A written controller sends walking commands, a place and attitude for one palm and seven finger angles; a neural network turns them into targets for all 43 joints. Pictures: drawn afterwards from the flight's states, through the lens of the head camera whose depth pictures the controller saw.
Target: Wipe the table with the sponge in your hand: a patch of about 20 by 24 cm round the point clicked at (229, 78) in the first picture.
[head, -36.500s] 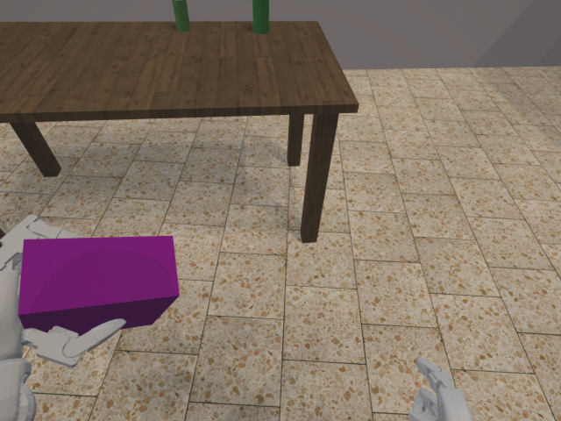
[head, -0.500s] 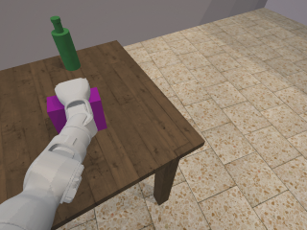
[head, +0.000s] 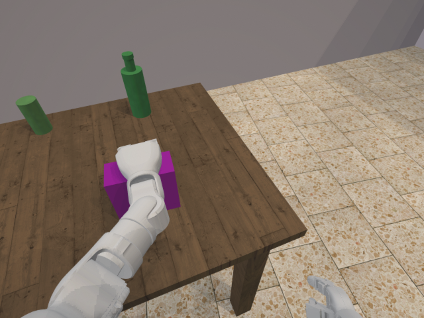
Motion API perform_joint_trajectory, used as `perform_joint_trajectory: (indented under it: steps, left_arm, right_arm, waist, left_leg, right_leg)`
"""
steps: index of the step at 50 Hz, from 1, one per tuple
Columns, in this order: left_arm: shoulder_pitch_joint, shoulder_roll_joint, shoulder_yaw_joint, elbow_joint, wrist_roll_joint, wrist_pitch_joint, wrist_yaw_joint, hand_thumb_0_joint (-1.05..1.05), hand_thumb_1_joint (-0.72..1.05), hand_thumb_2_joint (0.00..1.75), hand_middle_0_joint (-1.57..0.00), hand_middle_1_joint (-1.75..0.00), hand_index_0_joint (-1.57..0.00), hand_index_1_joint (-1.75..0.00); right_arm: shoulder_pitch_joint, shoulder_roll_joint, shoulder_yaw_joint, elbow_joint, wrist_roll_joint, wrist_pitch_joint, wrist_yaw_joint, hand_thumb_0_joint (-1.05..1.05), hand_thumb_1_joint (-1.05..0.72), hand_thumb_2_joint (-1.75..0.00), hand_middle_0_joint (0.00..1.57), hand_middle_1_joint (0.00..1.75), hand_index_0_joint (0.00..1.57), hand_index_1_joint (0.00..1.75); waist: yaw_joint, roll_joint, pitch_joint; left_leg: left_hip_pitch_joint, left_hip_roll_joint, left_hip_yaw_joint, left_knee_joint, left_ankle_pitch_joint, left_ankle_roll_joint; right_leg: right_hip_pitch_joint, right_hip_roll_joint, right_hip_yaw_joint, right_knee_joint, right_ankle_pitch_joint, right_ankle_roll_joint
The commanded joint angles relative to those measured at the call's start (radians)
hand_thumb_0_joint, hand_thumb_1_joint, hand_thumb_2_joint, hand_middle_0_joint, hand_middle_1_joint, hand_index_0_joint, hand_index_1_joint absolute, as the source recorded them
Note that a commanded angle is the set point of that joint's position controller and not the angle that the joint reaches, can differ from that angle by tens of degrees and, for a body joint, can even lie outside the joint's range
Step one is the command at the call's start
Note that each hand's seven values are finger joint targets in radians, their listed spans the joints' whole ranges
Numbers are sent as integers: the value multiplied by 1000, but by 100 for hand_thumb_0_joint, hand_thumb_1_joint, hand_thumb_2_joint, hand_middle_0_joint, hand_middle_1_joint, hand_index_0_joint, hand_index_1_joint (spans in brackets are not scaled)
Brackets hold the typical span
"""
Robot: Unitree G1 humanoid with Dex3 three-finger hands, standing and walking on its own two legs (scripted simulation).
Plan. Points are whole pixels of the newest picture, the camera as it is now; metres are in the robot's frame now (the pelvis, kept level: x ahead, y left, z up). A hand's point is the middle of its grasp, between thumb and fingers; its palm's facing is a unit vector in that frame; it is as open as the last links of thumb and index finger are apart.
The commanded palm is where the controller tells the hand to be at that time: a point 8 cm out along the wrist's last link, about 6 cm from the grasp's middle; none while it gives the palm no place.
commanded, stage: wipe back along the third lane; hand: left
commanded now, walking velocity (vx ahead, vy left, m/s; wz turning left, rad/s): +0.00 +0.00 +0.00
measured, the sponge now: (146, 192) +0.38 +0.20 +0.01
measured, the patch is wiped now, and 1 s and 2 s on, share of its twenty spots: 1.00 1.00 1.00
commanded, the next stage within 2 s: slide back across to the middle lane in 1.34 s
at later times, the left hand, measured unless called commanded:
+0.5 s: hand (154, 197) +0.33 +0.15 +0.06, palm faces +0.02 -0.05 -1.00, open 10.6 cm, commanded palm +0.28 +0.14 +0.09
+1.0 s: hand (157, 211) +0.30 +0.14 +0.06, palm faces +0.03 -0.06 -1.00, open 10.6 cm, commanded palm +0.25 +0.12 +0.08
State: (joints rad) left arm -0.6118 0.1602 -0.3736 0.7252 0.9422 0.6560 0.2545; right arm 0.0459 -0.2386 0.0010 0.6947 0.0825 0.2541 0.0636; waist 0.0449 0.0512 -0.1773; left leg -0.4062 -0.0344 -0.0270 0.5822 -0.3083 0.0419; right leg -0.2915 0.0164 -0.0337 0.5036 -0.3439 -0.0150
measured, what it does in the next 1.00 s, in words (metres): stands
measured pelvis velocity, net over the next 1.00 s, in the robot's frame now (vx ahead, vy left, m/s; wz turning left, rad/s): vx -0.02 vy -0.03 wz -0.02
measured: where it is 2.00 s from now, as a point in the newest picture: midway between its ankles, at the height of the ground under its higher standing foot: outside the picture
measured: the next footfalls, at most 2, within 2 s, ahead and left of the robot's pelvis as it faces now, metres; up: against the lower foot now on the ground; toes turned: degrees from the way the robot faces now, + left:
none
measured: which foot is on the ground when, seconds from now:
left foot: down 0.00-1.00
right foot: down 0.00-1.00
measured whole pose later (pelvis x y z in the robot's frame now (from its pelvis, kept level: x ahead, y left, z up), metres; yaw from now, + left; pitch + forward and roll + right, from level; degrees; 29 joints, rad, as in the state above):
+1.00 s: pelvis -0.02 -0.03 +0.00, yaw -1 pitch +2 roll +0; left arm -0.28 0.20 -0.42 0.34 0.97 0.69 0.20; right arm 0.01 -0.26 0.02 0.66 0.11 0.24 0.07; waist 0.06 0.08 -0.13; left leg -0.29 -0.01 -0.01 0.54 -0.27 0.00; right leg -0.22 0.04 -0.02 0.54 -0.34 -0.05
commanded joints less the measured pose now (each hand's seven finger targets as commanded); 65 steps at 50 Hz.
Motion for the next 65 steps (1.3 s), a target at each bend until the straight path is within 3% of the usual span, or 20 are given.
perform_joint_trajectory:
  steps: [1, 6, 9, 12, 15, 18, 20, 22, 28, 33, 35, 36, 38, 40, 42, 48, 54, 55, 62, 65]
  left_arm:
    - [-70, -31, -42, -144, -21, -16, -80, 0, 10, 130, -120, -160, -120, -160]
    - [-4, 10, -23, -215, -18, -6, -90, 0, 10, 130, -120, -160, -120, -160]
    - [30, -9, -50, -276, -20, 3, -100, 0, 10, 130, -120, -160, -120, -160]
    - [82, 42, -5, -305, -21, 4, -101, 0, 10, 130, -120, -160, -120, -160]
    - [73, 22, -26, -357, -26, 7, -110, 0, 10, 130, -120, -160, -120, -160]
    - [117, 36, -16, -357, -23, 20, -107, 0, 10, 130, -120, -160, -120, -160]
    - [95, 8, -37, -386, -34, 23, -114, 0, 10, 130, -120, -160, -120, -160]
    - [134, 51, -4, -371, -26, 24, -106, 0, 10, 130, -120, -160, -120, -160]
    - [196, 61, 10, -402, -39, 23, -106, 0, 10, 130, -120, -160, -120, -160]
    - [196, 25, -29, -409, -34, 27, -105, 0, 10, 130, -120, -160, -120, -160]
    - [231, 36, -9, -433, -42, 24, -107, 0, 10, 130, -120, -160, -120, -160]
    - [223, 27, -29, -428, -36, 24, -105, 0, 10, 130, -120, -160, -120, -160]
    - [248, 2, -51, -435, -37, 25, -105, 0, 10, 130, -120, -160, -120, -160]
    - [249, 34, -14, -448, -45, 23, -107, 0, 10, 130, -120, -160, -120, -160]
    - [249, -6, -61, -450, -38, 27, -103, 0, 10, 130, -120, -160, -120, -160]
    - [221, 23, -36, -428, -27, 28, -99, 0, 10, 130, -120, -160, -120, -160]
    - [225, 2, -55, -437, -24, 24, -102, 0, 10, 130, -120, -160, -120, -160]
    - [216, 23, -28, -449, -21, 22, -105, 0, 10, 130, -120, -160, -120, -160]
    - [292, -6, -55, -468, -18, 17, -101, 0, 10, 130, -120, -160, -120, -160]
    - [310, 29, -18, -499, -25, 21, -102, 0, 10, 130, -120, -160, -120, -160]
  right_arm:
    - [-138, -121, -29, -160, 6, -16, 2, 0, -90, -90, 20, 30, 20, 30]
    - [-169, -121, -16, -178, 14, -12, -2, 0, -90, -90, 20, 30, 20, 30]
    - [-191, -117, -10, -192, 15, -13, 0, 0, -90, -90, 20, 30, 20, 30]
    - [-202, -121, -9, -199, 18, -16, -3, 0, -90, -90, 20, 30, 20, 30]
    - [-220, -116, -8, -209, 22, -18, -5, 0, -90, -90, 20, 30, 20, 30]
    - [-227, -121, -7, -207, 23, -21, -6, 0, -90, -90, 20, 30, 20, 30]
    - [-237, -115, -9, -215, 26, -23, -6, 0, -90, -90, 20, 30, 20, 30]
    - [-230, -122, -8, -208, 25, -28, -8, 0, -90, -90, 20, 30, 20, 30]
    - [-244, -122, -8, -212, 29, -40, -9, 0, -90, -90, 20, 30, 20, 30]
    - [-254, -118, -11, -214, 33, -46, -3, 0, -90, -90, 20, 30, 20, 30]
    - [-269, -117, -13, -225, 31, -48, 0, 0, -90, -90, 20, 30, 20, 30]
    - [-262, -121, -13, -217, 32, -48, -2, 0, -90, -90, 20, 30, 20, 30]
    - [-264, -117, -13, -221, 33, -51, 4, 0, -90, -90, 20, 30, 20, 30]
    - [-277, -121, -14, -223, 32, -52, 4, 0, -90, -90, 20, 30, 20, 30]
    - [-276, -116, -14, -219, 34, -52, 8, 0, -90, -90, 20, 30, 20, 30]
    - [-273, -118, -12, -203, 31, -57, 3, 0, -90, -90, 20, 30, 20, 30]
    - [-272, -114, -10, -208, 29, -56, 6, 0, -90, -90, 20, 30, 20, 30]
    - [-276, -116, -12, -211, 29, -56, 6, 0, -90, -90, 20, 30, 20, 30]
    - [-269, -112, -14, -218, 26, -55, 11, 0, -90, -90, 20, 30, 20, 30]
    - [-283, -113, -14, -227, 27, -54, 14, 0, -90, -90, 20, 30, 20, 30]
  waist:
    - [-30, -129, -178]
    - [-19, -128, -141]
    - [-16, -116, -145]
    - [-5, -121, -135]
    - [-10, -141, -143]
    - [-2, -147, -111]
    - [-8, -163, -115]
    - [2, -142, -97]
    - [13, -157, -84]
    - [12, -126, -42]
    - [25, -148, -62]
    - [14, -143, -55]
    - [16, -158, -51]
    - [24, -165, -45]
    - [17, -152, -33]
    - [15, -149, -30]
    - [12, -154, -38]
    - [14, -158, -55]
    - [20, -165, -81]
    - [25, -181, -83]
  left_leg:
    - [218, 35, -7, -15, 529, -3]
    - [198, 26, 4, -28, 491, -5]
    - [201, 20, 13, -29, 486, -4]
    - [189, 17, 17, -37, 450, -5]
    - [184, 15, 23, -42, 429, -3]
    - [175, 12, 25, -51, 389, -4]
    - [176, 14, 26, -59, 375, -1]
    - [172, 9, 28, -61, 342, -2]
    - [161, 6, 32, -75, 287, -1]
    - [166, 9, 29, -85, 250, -2]
    - [164, 10, 23, -90, 250, 0]
    - [173, 9, 29, -86, 250, 0]
    - [165, 9, 30, -84, 242, 0]
    - [159, 11, 22, -92, 237, 0]
    - [169, 11, 31, -87, 229, -1]
    - [169, 9, 31, -81, 234, -3]
    - [168, 7, 31, -66, 261, -2]
    - [164, 8, 25, -67, 268, -2]
    - [172, 5, 33, -45, 314, -1]
    - [158, 6, 26, -46, 317, -2]
  right_leg:
    - [73, 18, -27, 0, 596, -64]
    - [102, 13, -15, 0, 616, -64]
    - [119, 9, -8, -2, 639, -63]
    - [132, 8, 4, -5, 626, -62]
    - [148, 5, 10, -8, 629, -58]
    - [134, 7, 18, -17, 586, -57]
    - [137, 6, 15, -23, 564, -54]
    - [127, 9, 26, -28, 526, -55]
    - [131, 11, 38, -45, 459, -49]
    - [88, 14, 33, -55, 371, -53]
    - [103, 16, 40, -61, 366, -53]
    - [98, 15, 40, -55, 367, -53]
    - [96, 14, 33, -53, 359, -51]
    - [96, 17, 47, -61, 356, -52]
    - [80, 14, 36, -55, 335, -50]
    - [75, 16, 43, -48, 354, -53]
    - [80, 14, 42, -37, 411, -53]
    - [87, 18, 53, -35, 421, -55]
    - [110, 13, 40, -8, 500, -54]
    - [122, 15, 54, -11, 522, -53]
